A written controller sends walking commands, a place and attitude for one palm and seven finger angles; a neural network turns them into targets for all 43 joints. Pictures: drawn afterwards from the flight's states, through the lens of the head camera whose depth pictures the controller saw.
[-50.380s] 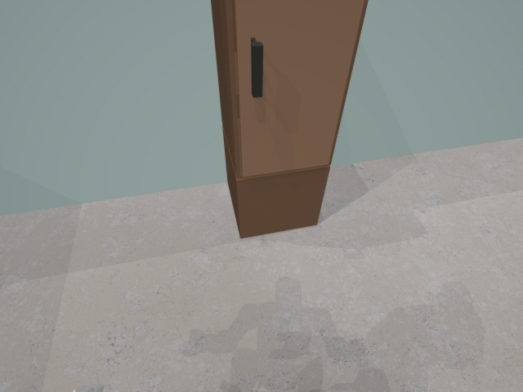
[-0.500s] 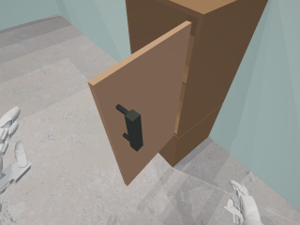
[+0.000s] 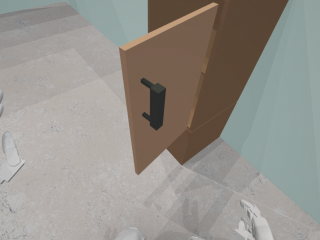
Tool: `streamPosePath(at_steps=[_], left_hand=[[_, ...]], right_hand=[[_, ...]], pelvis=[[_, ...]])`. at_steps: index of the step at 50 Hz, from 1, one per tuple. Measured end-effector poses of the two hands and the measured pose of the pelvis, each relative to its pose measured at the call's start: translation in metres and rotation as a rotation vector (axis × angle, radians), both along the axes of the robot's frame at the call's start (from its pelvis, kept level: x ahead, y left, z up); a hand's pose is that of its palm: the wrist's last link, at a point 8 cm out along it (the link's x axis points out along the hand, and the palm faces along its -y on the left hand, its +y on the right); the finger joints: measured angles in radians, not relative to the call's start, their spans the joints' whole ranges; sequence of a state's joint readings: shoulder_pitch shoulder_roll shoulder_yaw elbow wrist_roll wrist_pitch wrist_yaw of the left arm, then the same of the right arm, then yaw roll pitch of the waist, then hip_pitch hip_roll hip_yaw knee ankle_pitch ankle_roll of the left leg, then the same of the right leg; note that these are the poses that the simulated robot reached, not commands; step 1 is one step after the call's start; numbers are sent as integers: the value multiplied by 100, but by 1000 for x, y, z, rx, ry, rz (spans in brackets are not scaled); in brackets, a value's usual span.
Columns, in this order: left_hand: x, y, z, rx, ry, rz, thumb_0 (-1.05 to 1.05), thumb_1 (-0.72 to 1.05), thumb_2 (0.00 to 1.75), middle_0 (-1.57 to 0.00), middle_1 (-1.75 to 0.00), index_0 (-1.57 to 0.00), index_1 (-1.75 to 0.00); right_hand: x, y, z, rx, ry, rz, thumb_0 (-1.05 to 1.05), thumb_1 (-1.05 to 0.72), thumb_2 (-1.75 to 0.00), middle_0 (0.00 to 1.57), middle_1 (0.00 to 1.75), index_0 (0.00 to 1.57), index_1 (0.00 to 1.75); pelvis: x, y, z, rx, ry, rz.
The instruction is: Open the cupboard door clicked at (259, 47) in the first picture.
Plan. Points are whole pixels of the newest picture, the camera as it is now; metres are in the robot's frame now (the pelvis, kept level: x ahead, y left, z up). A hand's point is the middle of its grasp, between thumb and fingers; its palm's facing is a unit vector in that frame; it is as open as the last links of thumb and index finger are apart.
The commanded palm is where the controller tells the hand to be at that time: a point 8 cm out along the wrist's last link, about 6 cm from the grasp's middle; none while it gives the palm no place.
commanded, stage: step back with the hand held close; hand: left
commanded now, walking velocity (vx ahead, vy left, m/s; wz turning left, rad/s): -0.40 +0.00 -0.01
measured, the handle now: (151, 104) +0.42 +0.06 +0.10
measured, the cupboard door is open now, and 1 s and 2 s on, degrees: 100 100 100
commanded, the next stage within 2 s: stop stepping back and stand still in 0.42 s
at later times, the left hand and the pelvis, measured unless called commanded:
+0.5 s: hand (18, 193) +0.16 +0.23 +0.18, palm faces +0.29 -0.81 -0.50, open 7.4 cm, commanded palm +0.08 +0.28 +0.20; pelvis -0.07 -0.02 +0.02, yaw -3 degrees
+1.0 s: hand out of the picture +0.03 +0.22 +0.18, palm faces +0.46 -0.78 -0.43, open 7.4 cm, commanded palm -0.04 +0.26 +0.20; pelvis -0.17 -0.04 +0.01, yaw +1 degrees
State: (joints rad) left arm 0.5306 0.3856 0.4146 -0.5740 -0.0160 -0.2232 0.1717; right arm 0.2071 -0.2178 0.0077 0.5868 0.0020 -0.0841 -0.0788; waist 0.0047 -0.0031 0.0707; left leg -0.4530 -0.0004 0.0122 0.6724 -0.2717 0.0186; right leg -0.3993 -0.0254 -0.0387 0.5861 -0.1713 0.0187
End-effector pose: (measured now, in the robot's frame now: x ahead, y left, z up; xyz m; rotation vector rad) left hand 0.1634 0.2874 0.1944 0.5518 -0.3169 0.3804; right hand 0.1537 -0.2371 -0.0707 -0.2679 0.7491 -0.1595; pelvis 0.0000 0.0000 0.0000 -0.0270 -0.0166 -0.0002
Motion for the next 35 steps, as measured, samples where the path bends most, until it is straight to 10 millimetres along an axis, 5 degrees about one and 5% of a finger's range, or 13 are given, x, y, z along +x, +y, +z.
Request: streamPosePath(at_steps=[8, 17, 25, 30, 35], left_hand=[[-16, 14, 13, 44, -11, 25, 2, 89, 90, -21, -30, -21, -30], [-35, -21, 4, -4, 71, -46, 2, 89, 90, -21, -30, -21, -30], [-43, -18, 4, 32, 95, -118, 2, 89, 90, -21, -30, -21, -30], [-79, -27, 11, 43, 118, -118, 2, 89, 90, -21, -30, -21, -30], [-127, -37, 11, 71, 143, -51, 2, 89, 90, -21, -30, -21, -30]], right_hand=[[-24, 8, 6, 23, 1, -12, 1, -91, -90, 21, 30, 21, 30], [-32, 0, 4, 56, 1, 30, 1, -91, -90, 21, 30, 21, 30], [-51, -14, 25, -2, -52, -23, 1, -91, -90, 21, 30, 21, 30], [-82, -20, 35, 18, -98, -9, 1, -91, -90, 21, 30, 21, 30], [-121, -32, 23, 38, -82, -15, 1, -91, -90, 21, 30, 21, 30]], pelvis=[[-18, -3, 9, -32, 17, 16], [-47, -17, 12, 2, 62, -44], [-75, -15, 15, 25, 49, -46], [-105, -22, 20, 6, 34, -47], [-131, -38, 14, 30, 34, -20]])
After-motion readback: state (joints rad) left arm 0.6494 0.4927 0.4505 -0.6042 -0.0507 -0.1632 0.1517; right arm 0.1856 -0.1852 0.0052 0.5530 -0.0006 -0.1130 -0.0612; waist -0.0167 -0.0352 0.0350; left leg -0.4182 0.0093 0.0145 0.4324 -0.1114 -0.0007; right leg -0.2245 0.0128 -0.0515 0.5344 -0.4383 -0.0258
